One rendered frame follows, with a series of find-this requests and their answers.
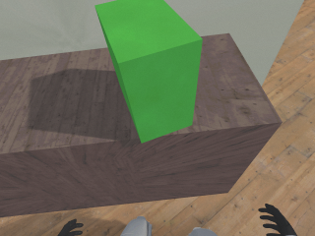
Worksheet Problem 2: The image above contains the robot right hand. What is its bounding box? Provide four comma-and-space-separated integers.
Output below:
258, 204, 297, 236

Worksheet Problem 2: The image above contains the carton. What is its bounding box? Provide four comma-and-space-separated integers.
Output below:
94, 0, 203, 144

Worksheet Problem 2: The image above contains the robot left hand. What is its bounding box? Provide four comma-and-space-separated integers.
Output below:
57, 218, 84, 236

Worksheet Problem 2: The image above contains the pedestal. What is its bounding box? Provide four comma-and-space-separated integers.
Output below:
0, 33, 283, 217

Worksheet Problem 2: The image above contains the robot left thigh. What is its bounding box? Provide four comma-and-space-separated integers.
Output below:
120, 218, 153, 236

